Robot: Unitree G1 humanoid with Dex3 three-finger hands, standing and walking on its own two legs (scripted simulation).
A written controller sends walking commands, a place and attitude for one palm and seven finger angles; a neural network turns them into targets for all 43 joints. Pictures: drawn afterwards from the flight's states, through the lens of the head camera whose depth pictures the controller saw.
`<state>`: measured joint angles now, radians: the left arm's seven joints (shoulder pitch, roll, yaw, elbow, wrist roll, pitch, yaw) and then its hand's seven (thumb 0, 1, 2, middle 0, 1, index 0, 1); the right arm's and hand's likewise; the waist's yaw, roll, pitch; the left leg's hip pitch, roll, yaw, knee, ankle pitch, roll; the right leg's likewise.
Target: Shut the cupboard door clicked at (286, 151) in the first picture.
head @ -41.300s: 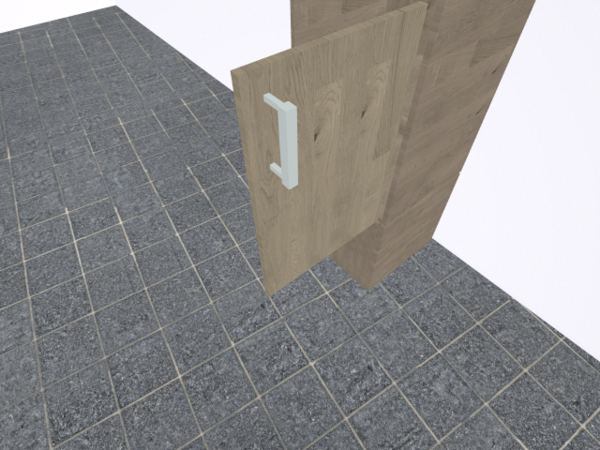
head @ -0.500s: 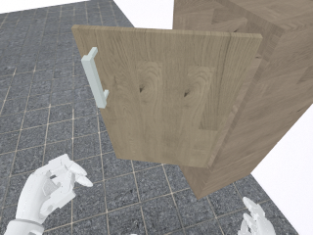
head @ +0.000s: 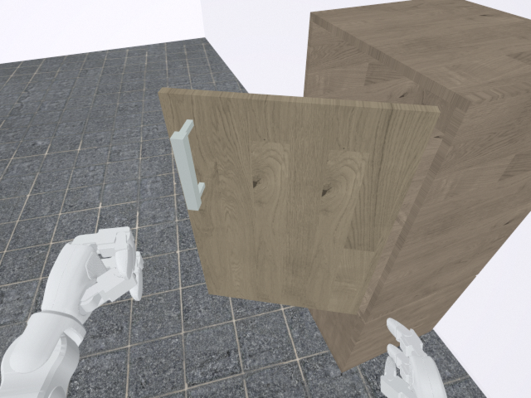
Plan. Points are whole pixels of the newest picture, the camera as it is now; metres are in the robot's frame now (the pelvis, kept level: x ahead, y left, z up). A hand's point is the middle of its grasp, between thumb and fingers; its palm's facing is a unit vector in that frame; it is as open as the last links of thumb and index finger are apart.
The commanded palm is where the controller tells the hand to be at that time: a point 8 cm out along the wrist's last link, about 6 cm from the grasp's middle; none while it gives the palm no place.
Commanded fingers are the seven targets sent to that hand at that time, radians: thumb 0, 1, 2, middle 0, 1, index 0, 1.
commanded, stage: raise the hand and make a fist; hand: left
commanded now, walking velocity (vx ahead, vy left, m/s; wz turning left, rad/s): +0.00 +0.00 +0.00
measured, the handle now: (191, 166) +0.43 +0.18 +0.15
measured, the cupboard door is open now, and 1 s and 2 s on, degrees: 60 60 60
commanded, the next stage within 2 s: bring the fist close to the handle in 0.46 s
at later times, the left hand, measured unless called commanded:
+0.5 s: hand (142, 267) +0.23 +0.18 +0.14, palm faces +0.02 -1.00 -0.07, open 3.1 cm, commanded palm +0.20 +0.23 +0.15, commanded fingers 0.00 0.90 0.90 -1.30 -1.50 -1.30 -1.50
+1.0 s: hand (167, 242) +0.27 +0.17 +0.15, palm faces +0.00 -1.00 -0.07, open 3.1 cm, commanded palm +0.25 +0.20 +0.15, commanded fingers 0.00 0.90 0.90 -1.30 -1.50 -1.30 -1.50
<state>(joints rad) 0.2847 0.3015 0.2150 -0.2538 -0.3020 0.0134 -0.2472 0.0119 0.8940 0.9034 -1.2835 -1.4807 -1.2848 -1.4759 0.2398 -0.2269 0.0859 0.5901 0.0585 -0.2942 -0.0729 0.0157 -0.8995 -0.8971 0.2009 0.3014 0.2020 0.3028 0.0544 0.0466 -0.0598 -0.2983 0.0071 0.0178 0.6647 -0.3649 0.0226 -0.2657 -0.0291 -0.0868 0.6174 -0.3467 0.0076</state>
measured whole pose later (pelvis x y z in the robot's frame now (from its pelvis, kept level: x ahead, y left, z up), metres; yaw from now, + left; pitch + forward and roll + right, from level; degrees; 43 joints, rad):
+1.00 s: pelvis +0.00 -0.02 +0.01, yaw -1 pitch -2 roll +0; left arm 0.07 0.28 0.19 -0.11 -0.27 0.08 -0.20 0.01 0.89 0.90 -1.30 -1.50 -1.30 -1.50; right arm 0.22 -0.25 0.07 0.63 0.07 -0.25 -0.09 0.02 -0.90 -0.90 0.20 0.30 0.20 0.30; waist 0.03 0.05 -0.03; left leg -0.24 0.01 0.03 0.59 -0.33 0.00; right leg -0.23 -0.02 -0.08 0.59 -0.33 -0.01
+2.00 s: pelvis +0.01 -0.02 +0.01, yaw -1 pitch +0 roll +0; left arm -0.12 0.25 0.16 0.08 -0.23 0.07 -0.14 0.01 0.89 0.90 -1.30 -1.50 -1.30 -1.50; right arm 0.20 -0.26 0.05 0.63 0.06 -0.16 -0.06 0.02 -0.90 -0.90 0.20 0.30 0.20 0.30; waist 0.02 0.05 -0.04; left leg -0.23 0.02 0.03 0.57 -0.33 0.00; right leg -0.23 -0.02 -0.07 0.57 -0.34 -0.01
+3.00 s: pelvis -0.01 -0.01 +0.00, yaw -1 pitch +4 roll +0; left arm -0.76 0.36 0.16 0.92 -0.21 -0.15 -0.35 0.01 0.89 0.90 -1.31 -1.50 -1.31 -1.50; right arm 0.31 -0.29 0.04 0.71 0.05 -0.14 -0.06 0.01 -0.90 -0.90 0.20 0.30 0.20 0.30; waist -0.07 0.03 -0.03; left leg -0.39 0.00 0.04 0.64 -0.33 0.02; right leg -0.39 -0.04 -0.06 0.65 -0.33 0.00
